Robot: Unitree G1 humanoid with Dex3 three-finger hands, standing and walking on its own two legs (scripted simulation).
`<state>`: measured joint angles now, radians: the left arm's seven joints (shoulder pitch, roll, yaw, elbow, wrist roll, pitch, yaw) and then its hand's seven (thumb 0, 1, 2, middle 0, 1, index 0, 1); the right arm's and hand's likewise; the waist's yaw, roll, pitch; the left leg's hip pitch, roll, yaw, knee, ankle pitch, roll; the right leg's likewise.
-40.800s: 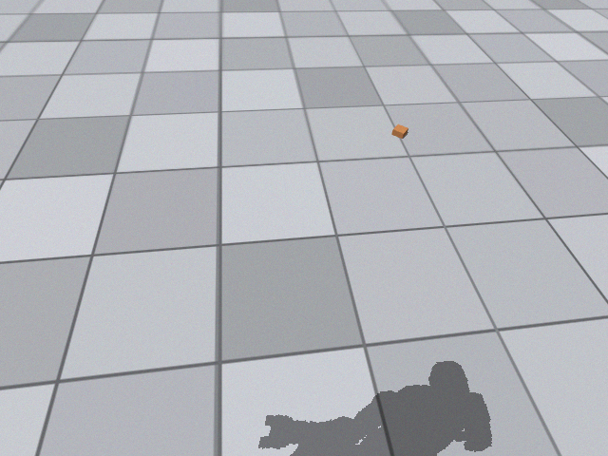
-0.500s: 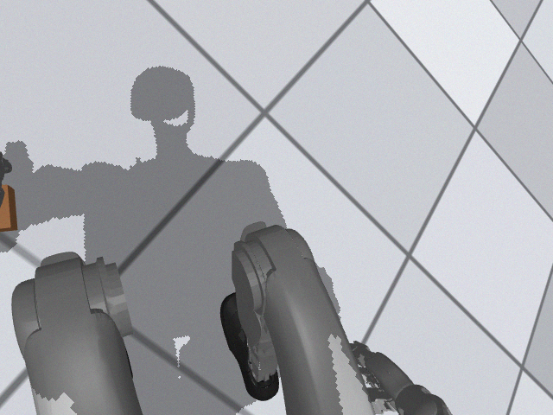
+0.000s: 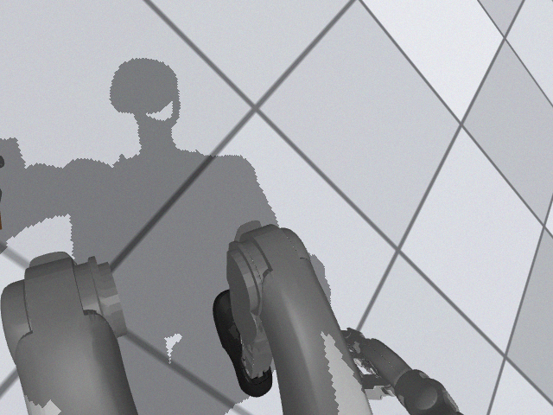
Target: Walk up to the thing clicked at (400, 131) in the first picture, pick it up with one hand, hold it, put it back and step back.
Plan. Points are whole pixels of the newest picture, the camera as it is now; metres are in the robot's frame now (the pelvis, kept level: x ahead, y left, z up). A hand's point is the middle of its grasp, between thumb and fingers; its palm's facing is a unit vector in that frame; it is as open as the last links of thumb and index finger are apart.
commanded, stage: rest palm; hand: left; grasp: from above
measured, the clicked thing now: out of the picture +0.40 +0.31 -0.28
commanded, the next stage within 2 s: close in 0.70 s
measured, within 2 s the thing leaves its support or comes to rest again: neither
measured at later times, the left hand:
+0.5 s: hand out of the picture +0.36 +0.29 -0.25, palm faces -0.42 -0.07 -0.90, open 14.3 cm
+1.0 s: hand out of the picture +0.36 +0.30 -0.26, palm faces -0.49 -0.11 -0.86, open 13.8 cm
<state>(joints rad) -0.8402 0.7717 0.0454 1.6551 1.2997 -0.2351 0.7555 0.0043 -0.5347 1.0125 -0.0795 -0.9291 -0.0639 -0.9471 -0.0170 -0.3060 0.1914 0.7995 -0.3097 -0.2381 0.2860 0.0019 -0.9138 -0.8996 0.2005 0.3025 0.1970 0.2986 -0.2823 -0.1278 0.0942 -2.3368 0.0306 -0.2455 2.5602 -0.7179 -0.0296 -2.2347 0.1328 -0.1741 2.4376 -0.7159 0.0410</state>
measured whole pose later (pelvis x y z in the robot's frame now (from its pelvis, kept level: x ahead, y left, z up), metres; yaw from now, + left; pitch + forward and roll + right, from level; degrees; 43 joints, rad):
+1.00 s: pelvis +0.00 +0.00 +0.00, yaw -1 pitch +25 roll -12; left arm -0.79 0.82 0.00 1.62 1.30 -0.36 0.72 0.00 -0.44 0.96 -0.09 -0.93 -0.11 -0.94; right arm 0.00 -0.30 0.25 0.80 -0.33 -0.21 0.28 0.00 -0.90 -0.89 0.20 0.30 0.20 0.30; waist -0.26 -0.14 0.13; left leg -2.31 0.02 -0.27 2.58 -0.73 -0.03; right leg -2.20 0.13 -0.20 2.43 -0.72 0.04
